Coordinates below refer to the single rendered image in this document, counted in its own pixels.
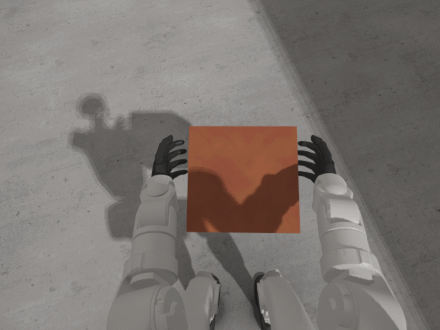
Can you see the robot left forearm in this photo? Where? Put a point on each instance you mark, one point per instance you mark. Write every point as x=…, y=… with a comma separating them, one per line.
x=152, y=260

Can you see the right robot hand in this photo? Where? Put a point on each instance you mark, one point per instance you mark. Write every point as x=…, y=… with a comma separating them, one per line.
x=321, y=157

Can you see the robot right forearm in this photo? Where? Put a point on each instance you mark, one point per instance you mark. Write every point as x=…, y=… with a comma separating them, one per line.
x=345, y=250

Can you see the right robot upper arm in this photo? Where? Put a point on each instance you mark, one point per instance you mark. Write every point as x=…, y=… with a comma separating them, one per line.
x=345, y=305

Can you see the left robot hand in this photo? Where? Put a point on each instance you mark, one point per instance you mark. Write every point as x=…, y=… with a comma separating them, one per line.
x=161, y=165

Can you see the robot right thigh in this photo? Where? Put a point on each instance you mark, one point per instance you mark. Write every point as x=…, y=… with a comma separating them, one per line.
x=278, y=299

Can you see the robot right foot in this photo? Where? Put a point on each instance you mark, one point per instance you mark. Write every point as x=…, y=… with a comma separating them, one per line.
x=264, y=326

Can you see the carton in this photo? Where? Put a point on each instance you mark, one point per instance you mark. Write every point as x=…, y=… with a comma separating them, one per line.
x=243, y=179

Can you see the left robot upper arm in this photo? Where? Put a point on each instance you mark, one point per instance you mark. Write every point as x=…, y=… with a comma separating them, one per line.
x=159, y=307

